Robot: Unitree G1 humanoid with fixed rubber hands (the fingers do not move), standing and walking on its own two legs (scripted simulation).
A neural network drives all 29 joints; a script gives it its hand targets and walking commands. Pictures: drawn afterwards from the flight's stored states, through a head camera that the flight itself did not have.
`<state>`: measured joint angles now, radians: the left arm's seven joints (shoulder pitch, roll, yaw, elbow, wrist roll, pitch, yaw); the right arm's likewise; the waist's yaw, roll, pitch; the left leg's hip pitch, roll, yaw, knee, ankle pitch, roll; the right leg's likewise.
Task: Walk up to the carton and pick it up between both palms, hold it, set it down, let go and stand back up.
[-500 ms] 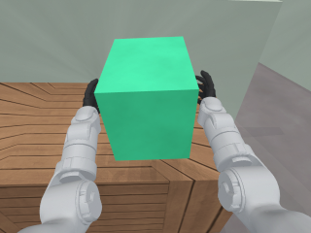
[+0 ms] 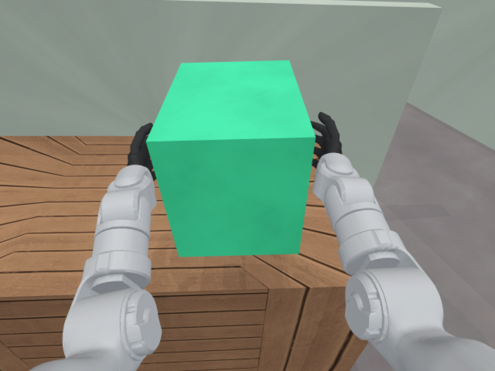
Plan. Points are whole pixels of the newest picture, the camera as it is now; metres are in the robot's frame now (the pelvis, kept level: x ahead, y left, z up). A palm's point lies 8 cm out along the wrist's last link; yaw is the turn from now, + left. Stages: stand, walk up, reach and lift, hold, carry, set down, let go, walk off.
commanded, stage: reach and lift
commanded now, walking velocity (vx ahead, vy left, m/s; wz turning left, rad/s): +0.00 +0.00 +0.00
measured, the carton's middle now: (236, 153) +0.47 +0.01 +0.16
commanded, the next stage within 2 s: hold in 0.10 s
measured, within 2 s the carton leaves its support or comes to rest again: neither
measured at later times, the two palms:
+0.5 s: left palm (137, 163) +0.38 +0.17 +0.20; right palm (332, 154) +0.39 -0.14 +0.22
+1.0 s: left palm (137, 162) +0.38 +0.16 +0.21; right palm (334, 154) +0.38 -0.14 +0.22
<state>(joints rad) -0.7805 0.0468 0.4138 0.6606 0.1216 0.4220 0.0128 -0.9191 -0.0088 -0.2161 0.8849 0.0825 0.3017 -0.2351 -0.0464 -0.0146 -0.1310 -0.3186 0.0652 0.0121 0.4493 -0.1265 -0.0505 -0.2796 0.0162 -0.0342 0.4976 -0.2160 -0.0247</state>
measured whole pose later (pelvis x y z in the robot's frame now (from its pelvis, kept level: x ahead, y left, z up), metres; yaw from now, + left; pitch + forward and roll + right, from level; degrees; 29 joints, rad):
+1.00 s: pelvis +0.00 +0.00 +0.00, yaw +0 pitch -1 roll +0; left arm -0.74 0.05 0.38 0.44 0.12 0.59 0.02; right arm -0.89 -0.01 -0.16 0.74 0.16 0.40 -0.26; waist -0.07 -0.01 -0.14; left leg -0.31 0.06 0.01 0.44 -0.12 -0.05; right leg -0.27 0.02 -0.03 0.50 -0.21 -0.02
